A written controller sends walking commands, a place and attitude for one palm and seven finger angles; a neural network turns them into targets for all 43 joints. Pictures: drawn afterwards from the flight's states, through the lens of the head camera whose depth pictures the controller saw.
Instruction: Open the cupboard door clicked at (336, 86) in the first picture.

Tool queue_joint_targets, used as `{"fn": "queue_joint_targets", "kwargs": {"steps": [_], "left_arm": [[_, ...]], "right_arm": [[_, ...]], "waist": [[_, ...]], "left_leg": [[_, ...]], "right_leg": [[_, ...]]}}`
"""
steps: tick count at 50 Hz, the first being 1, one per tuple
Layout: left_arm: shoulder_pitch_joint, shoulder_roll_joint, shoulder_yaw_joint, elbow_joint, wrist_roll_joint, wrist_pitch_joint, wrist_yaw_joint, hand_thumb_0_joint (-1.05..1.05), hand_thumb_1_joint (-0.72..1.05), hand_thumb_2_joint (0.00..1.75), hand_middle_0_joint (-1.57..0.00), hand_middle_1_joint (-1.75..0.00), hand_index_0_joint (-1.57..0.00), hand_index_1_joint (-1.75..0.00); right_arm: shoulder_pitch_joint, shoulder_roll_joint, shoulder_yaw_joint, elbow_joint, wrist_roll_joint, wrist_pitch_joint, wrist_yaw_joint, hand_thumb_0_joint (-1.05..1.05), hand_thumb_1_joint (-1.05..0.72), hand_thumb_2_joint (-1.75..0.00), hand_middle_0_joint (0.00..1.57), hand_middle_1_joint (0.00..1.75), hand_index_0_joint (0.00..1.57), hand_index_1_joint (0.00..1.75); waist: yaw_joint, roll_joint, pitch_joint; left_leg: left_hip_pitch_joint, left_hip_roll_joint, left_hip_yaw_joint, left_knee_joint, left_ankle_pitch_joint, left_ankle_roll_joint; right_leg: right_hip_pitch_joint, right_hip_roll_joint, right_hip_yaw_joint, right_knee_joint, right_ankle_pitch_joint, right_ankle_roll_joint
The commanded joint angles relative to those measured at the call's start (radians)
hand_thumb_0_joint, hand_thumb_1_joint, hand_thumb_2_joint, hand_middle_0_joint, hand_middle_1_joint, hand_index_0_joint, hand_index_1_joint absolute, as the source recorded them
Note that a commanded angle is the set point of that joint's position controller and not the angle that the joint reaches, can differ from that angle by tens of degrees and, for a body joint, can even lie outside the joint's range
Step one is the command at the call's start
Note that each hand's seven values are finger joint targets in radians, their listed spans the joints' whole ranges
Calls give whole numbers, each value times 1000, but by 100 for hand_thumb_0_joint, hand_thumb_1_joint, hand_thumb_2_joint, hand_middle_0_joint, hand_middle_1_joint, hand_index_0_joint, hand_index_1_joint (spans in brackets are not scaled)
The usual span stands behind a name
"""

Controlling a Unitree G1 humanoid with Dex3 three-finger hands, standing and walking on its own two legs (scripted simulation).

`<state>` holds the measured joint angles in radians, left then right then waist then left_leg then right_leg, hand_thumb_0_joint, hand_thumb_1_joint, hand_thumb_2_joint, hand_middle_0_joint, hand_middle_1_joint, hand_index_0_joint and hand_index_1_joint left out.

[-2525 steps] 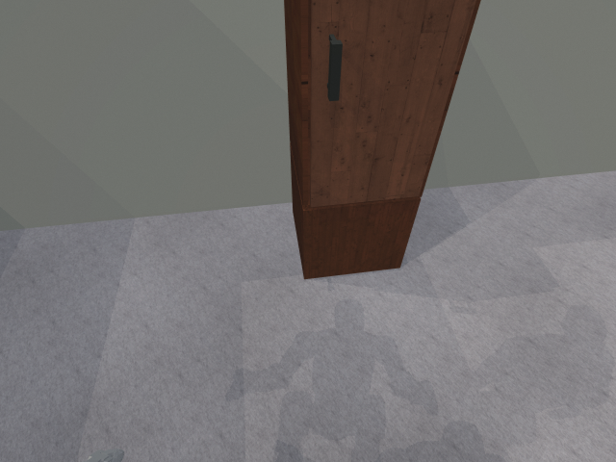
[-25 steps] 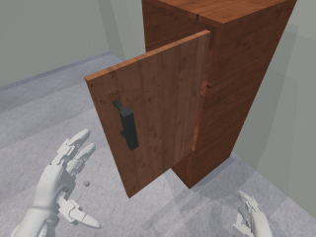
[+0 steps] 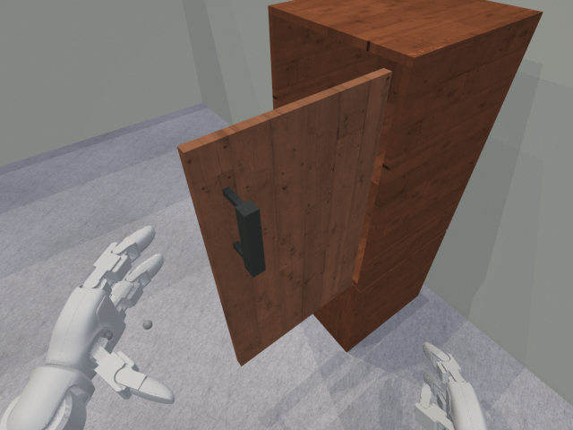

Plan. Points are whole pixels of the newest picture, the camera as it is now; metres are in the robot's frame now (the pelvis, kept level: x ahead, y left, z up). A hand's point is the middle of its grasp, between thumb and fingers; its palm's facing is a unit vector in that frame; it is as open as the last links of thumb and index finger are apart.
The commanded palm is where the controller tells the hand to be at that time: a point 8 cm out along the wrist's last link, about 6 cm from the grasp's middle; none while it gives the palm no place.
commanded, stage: draw the hand back to the body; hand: left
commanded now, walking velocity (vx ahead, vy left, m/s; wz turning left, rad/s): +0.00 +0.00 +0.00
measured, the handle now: (243, 232) +0.35 +0.11 +0.12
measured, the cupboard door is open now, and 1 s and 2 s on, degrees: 92 92 92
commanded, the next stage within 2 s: step back with the hand held close in 1.08 s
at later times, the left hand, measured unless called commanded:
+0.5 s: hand (107, 288) +0.22 +0.23 +0.15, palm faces +0.37 -0.85 -0.39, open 11.5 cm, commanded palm +0.17 +0.28 +0.17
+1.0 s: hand (96, 276) +0.23 +0.25 +0.16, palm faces +0.42 -0.82 -0.39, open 7.5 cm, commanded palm +0.18 +0.29 +0.18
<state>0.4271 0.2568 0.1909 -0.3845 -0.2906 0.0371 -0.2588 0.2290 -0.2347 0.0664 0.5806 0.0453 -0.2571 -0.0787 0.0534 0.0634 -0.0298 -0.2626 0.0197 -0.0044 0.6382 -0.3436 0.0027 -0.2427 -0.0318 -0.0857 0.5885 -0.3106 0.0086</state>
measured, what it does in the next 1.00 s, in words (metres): stands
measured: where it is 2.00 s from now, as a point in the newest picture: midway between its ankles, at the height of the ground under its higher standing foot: outside the picture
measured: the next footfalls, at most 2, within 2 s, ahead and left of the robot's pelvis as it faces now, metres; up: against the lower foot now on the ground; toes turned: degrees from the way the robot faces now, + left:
none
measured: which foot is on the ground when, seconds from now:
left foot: down 0.00-1.00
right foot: down 0.00-1.00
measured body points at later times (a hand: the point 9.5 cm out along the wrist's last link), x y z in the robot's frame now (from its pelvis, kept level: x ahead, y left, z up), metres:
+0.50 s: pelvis +0.02 +0.00 +0.02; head +0.01 -0.02 +0.47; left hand +0.20 +0.27 +0.18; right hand +0.20 -0.22 -0.07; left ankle +0.00 +0.12 -0.73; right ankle +0.00 -0.13 -0.73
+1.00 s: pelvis +0.03 -0.01 +0.02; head +0.02 -0.03 +0.47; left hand +0.20 +0.29 +0.18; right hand +0.21 -0.23 -0.07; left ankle +0.00 +0.12 -0.73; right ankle +0.00 -0.13 -0.73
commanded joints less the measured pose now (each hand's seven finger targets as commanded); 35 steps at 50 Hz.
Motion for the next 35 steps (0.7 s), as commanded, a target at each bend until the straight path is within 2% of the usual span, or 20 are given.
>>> {"fn": "queue_joint_targets", "kwargs": {"steps": [1, 2, 3, 5, 8, 10, 11, 13, 15, 17, 22, 24, 26, 29, 32, 33, 35], "left_arm": [[-136, 248, 123, -352, 137, -123, 158, 0, -29, 39, -16, -30, -16, -30], [-26, 154, 91, -257, 150, -118, 228, 0, -26, 40, -16, -30, -16, -30], [4, 121, 59, -237, 176, -118, 268, 0, -22, 42, -16, -30, -16, -30], [-7, 145, 68, -258, 207, -136, 319, 0, -15, 45, -16, -30, -16, -30], [-34, 153, 70, -272, 236, -160, 359, 0, -5, 50, -17, -30, -17, -30], [-51, 173, 81, -267, 248, -167, 377, 0, 2, 52, -17, -30, -17, -30], [-49, 177, 90, -261, 251, -172, 383, 0, 6, 54, -17, -30, -17, -30], [-41, 175, 97, -264, 255, -178, 389, 0, 13, 57, -17, -30, -17, -30], [-34, 195, 120, -254, 259, -183, 394, 0, 20, 60, -18, -30, -18, -30], [-19, 192, 130, -253, 258, -186, 396, 0, 27, 63, -18, -30, -18, -30], [-22, 208, 174, -210, 250, -185, 395, 0, 44, 70, -18, -30, -18, -30], [-30, 222, 196, -214, 250, -188, 395, 0, 51, 74, -19, -30, -19, -30], [-24, 221, 205, -194, 247, -186, 394, 0, 58, 76, -19, -30, -19, -30], [-40, 242, 231, -207, 243, -189, 394, 0, 69, 81, -19, -30, -19, -30], [-55, 247, 245, -196, 241, -188, 394, 0, 80, 86, -20, -30, -20, -30], [-65, 260, 258, -207, 242, -189, 395, 0, 83, 87, -20, -30, -20, -30], [-63, 273, 277, -187, 239, -187, 396, 0, 90, 90, -20, -30, -20, -30]], "right_arm": [[-146, -86, -45, -175, -27, -61, -24, 0, -90, -90, 20, 30, 20, 30], [-132, -75, -42, -160, -40, -53, -30, 0, -90, -90, 20, 30, 20, 30], [-132, -76, -41, -150, -40, -33, -24, 0, -90, -90, 20, 30, 20, 30], [-139, -81, -49, -138, -44, -11, -21, 0, -90, -90, 20, 30, 20, 30], [-145, -81, -52, -132, -51, 9, -18, 0, -90, -90, 20, 30, 20, 30], [-151, -84, -54, -121, -55, 17, -19, 0, -90, -90, 20, 30, 20, 30], [-155, -82, -57, -120, -56, 20, -20, 0, -90, -90, 20, 30, 20, 30], [-159, -81, -60, -114, -56, 28, -19, 0, -90, -90, 20, 30, 20, 30], [-163, -84, -63, -106, -59, 34, -19, 0, -90, -90, 20, 30, 20, 30], [-163, -82, -67, -104, -58, 43, -15, 0, -90, -90, 20, 30, 20, 30], [-168, -82, -73, -97, -57, 70, -12, 0, -90, -90, 20, 30, 20, 30], [-168, -82, -76, -95, -57, 78, -10, 0, -90, -90, 20, 30, 20, 30], [-171, -81, -77, -95, -56, 85, -10, 0, -90, -90, 20, 30, 20, 30], [-168, -81, -83, -94, -56, 92, -9, 0, -90, -90, 20, 30, 20, 30], [-168, -84, -84, -93, -54, 97, -8, 0, -90, -90, 20, 30, 20, 30], [-169, -84, -87, -92, -54, 97, -7, 0, -90, -90, 20, 30, 20, 30], [-170, -85, -87, -88, -54, 100, -9, 0, -90, -90, 20, 30, 20, 30]], "waist": [[29, -28, -48], [12, -71, 6], [9, -60, 32], [7, -35, 22], [4, 11, 1], [4, 8, 1], [4, -16, 2], [8, -1, -18], [12, -15, -28], [14, -14, -36], [17, -46, -11], [20, -12, -22], [22, -12, -12], [22, -11, -41], [20, -7, -26], [21, 4, -43], [25, -1, -33]], "left_leg": [[1, -17, -18, -170, 160, 10], [-1, -16, -11, -179, 138, 4], [3, -11, -9, -190, 133, 4], [39, -7, 2, -203, 149, 7], [82, -5, 5, -238, 164, 7], [101, -3, 7, -251, 173, 9], [111, -2, 8, -258, 183, 10], [133, -3, 11, -266, 222, 11], [146, -2, 12, -270, 262, 10], [158, 0, 14, -275, 304, 9], [163, 3, 22, -283, 339, 10], [173, 2, 27, -281, 361, 9], [174, 3, 29, -283, 372, 9], [196, 3, 34, -276, 402, 11], [194, 4, 35, -279, 415, 10], [203, 3, 34, -277, 426, 10], [202, 2, 37, -273, 439, 11]], "right_leg": [[58, 35, 37, -143, 146, -28], [47, 30, 33, -164, 121, -29], [48, 29, 33, -176, 107, -28], [71, 25, 40, -201, 116, -29], [100, 21, 41, -212, 116, -30], [116, 21, 43, -231, 121, -30], [122, 21, 42, -234, 130, -29], [145, 22, 41, -234, 165, -29], [167, 22, 41, -239, 203, -29], [182, 23, 40, -232, 241, -29], [192, 25, 40, -245, 278, -24], [200, 25, 44, -244, 297, -26], [202, 24, 45, -247, 309, -25], [209, 25, 48, -248, 340, -23], [208, 26, 46, -251, 347, -22], [213, 26, 48, -249, 357, -22], [215, 26, 49, -254, 373, -23]]}}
